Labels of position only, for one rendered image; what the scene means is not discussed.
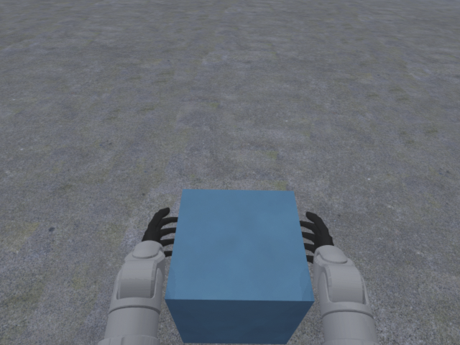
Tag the robot right forearm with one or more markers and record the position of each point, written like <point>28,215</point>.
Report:
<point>344,301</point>

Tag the carton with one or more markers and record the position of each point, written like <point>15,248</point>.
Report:
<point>238,272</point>

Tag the right robot hand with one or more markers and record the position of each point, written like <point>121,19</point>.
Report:
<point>320,237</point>

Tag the left robot hand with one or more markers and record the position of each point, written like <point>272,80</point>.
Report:
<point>154,231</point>

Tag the robot left forearm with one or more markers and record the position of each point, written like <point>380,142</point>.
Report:
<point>136,299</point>

